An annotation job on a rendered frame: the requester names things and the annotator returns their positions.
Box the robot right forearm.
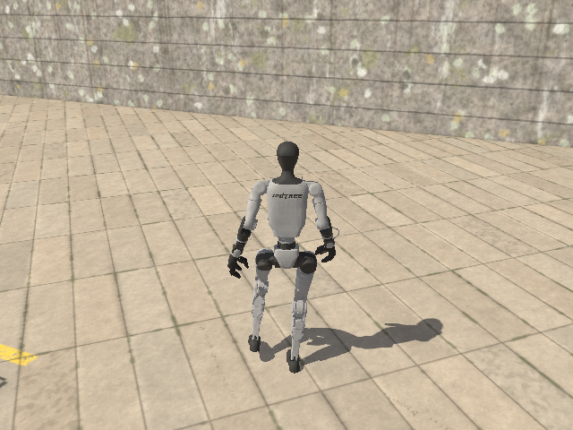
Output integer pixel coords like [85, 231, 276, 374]
[320, 216, 335, 248]

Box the robot left hand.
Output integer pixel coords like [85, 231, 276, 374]
[227, 254, 249, 279]

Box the humanoid robot torso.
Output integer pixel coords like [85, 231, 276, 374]
[266, 176, 308, 269]

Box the right robot upper arm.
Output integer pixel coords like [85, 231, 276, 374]
[306, 181, 329, 230]

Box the robot left forearm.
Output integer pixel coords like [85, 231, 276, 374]
[231, 216, 252, 258]

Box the robot right hand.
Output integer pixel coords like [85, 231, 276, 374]
[315, 245, 336, 262]

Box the robot right shin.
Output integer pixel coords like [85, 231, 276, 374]
[290, 302, 307, 361]

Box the left robot upper arm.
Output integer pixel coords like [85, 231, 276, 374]
[243, 180, 269, 230]

